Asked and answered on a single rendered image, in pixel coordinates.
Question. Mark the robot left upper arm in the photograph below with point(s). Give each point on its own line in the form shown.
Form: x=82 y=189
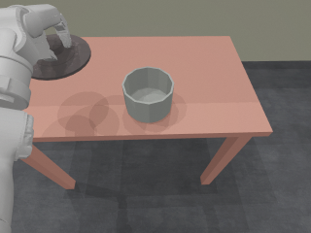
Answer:
x=16 y=142

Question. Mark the table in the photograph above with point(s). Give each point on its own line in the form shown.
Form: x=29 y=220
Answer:
x=212 y=98

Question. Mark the lid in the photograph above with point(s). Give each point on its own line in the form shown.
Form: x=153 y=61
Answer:
x=69 y=62

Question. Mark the left robot hand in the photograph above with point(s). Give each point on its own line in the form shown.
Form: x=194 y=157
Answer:
x=50 y=17

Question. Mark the left robot forearm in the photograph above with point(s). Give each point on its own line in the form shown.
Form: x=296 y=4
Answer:
x=20 y=28

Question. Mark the knob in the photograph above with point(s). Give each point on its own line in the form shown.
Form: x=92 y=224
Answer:
x=56 y=45

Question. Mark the pot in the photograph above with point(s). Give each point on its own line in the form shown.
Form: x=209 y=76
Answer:
x=148 y=93

